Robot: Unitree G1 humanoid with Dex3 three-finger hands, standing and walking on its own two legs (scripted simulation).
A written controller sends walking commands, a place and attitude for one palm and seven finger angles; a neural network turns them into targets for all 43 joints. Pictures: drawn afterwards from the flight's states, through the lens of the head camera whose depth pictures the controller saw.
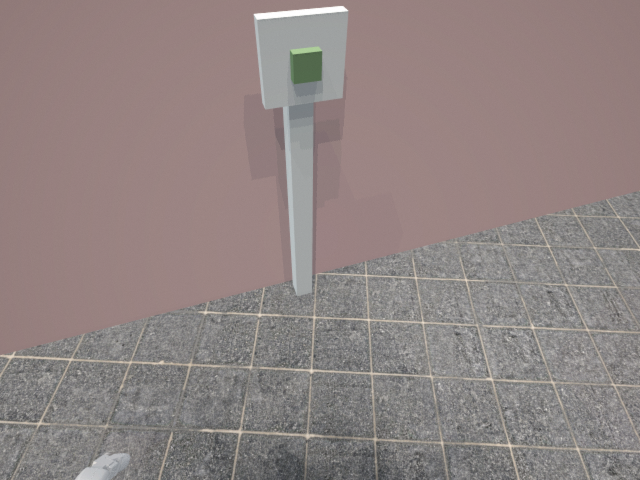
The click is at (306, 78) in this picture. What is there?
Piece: button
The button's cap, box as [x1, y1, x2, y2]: [290, 46, 321, 83]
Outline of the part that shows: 318,46 290,50 291,79 293,83 321,80 321,50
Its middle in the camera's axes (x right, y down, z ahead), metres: -0.03 -0.35 +0.79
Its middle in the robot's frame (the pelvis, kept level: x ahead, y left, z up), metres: +0.84 +0.07 +0.13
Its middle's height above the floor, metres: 0.89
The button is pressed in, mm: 0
